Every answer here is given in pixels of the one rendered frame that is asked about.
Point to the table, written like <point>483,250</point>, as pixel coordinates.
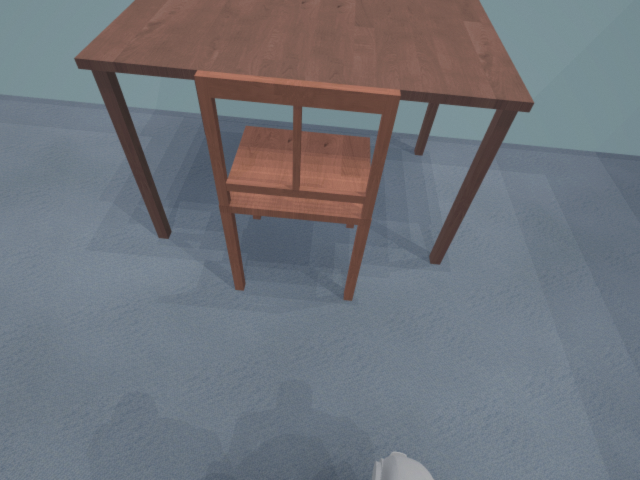
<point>433,51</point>

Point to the robot right thigh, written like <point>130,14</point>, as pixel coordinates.
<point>399,468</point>

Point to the chair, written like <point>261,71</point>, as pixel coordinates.
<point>297,174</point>

